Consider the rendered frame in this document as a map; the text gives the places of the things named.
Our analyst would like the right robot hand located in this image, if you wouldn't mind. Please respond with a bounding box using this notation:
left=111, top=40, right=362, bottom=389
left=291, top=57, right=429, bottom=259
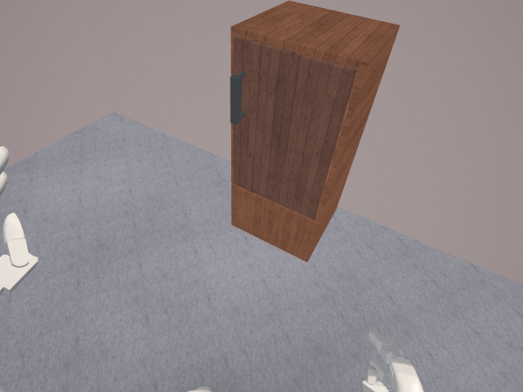
left=363, top=332, right=424, bottom=392

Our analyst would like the handle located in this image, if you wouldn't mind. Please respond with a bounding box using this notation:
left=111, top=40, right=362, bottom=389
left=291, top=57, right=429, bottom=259
left=230, top=72, right=246, bottom=125

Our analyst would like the left robot hand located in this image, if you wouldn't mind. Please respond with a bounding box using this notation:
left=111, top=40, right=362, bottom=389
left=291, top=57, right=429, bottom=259
left=0, top=146, right=38, bottom=295

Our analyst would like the cupboard door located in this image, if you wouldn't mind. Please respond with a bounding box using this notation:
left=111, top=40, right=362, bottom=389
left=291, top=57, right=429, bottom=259
left=233, top=37, right=357, bottom=220

